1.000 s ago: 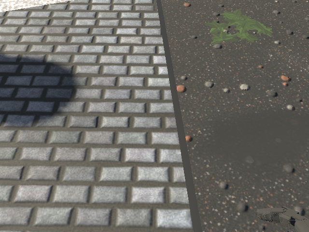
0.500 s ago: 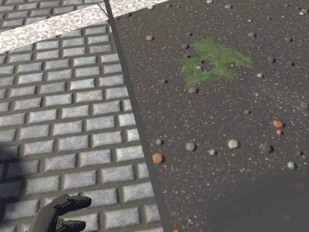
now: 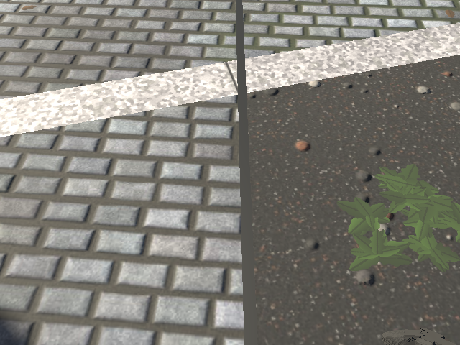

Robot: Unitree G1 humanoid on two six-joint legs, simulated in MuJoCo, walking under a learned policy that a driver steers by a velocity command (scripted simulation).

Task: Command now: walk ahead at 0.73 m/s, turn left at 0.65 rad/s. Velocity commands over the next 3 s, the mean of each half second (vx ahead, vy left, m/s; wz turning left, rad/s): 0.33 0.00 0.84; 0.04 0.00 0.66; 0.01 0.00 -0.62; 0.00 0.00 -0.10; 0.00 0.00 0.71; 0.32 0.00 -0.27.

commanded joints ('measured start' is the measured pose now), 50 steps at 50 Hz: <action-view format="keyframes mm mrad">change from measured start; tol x32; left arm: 1 -61 101 29 -150 -2 -17 6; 16 -491 118 33 -448 -43 5 -3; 50 -351 96 57 -310 -46 119 -10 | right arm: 1 492 -279 -110 94 -6 20 -35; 50 88 -69 -70 -159 -8 66 -83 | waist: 1 -170 252 -281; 10 6 -82 -8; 18 3 91 -159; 21 -129 -350 -516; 26 -74 -71 -112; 50 -49 128 -109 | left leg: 1 951 256 -424 114 581 168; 2 1170 413 -844 -21 621 385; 5 699 271 -706 -210 237 234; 12 129 3 -419 -140 559 23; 18 193 -64 -542 137 25 -133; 20 -44 -186 -370 611 -818 -188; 24 -135 59 -253 888 -512 -265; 38 347 75 -71 58 -261 -131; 40 601 377 -533 -137 82 39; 50 299 267 -228 -189 -84 12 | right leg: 1 -743 13 11 1199 -3 72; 4 -1052 -22 363 1302 -68 60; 17 -521 64 289 91 507 105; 20 -12 -390 649 160 1248 -133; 24 -341 -355 586 29 446 -207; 36 -531 -349 189 -41 355 -169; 41 -1061 -65 142 731 -269 88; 50 -745 -124 190 568 127 90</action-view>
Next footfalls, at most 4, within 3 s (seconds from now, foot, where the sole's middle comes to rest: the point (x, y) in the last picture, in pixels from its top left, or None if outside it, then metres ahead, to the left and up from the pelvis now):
0.38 right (269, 331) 0.50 -0.04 -0.74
0.78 left None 0.28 0.13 -0.74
1.26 right None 0.40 -0.06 -0.74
1.74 left None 0.39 0.17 -0.74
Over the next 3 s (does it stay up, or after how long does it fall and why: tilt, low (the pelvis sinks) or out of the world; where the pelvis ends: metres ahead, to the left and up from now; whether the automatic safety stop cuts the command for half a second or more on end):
stays up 0.41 0.10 0.04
